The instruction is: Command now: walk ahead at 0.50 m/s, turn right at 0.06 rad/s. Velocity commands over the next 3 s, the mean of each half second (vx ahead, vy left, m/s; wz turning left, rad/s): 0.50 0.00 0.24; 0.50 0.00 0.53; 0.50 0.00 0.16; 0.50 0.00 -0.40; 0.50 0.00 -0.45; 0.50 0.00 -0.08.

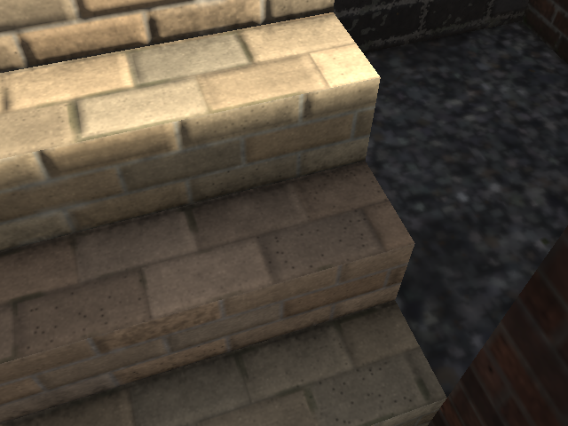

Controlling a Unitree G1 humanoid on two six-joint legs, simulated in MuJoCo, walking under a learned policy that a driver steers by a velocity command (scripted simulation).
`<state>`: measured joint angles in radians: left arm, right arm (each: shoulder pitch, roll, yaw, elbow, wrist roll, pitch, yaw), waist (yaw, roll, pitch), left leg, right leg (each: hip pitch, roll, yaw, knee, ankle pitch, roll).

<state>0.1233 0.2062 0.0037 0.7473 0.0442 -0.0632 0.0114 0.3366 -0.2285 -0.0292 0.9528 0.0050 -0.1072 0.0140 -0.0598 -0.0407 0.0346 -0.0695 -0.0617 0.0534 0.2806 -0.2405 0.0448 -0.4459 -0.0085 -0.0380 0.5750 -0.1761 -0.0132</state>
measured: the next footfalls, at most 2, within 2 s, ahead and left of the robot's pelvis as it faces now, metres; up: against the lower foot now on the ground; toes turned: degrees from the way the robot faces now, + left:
right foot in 0.04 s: +0.13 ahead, -0.08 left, +0.00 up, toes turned -2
left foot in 0.46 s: +0.09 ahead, +0.07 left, +0.00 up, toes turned +9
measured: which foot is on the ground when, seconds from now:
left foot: down 0.00-0.06, up 0.08-0.44, down 0.46-0.90, up 0.92-1.00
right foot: up 0.00-0.02, down 0.04-0.48, up 0.50-0.86, down 0.88-1.00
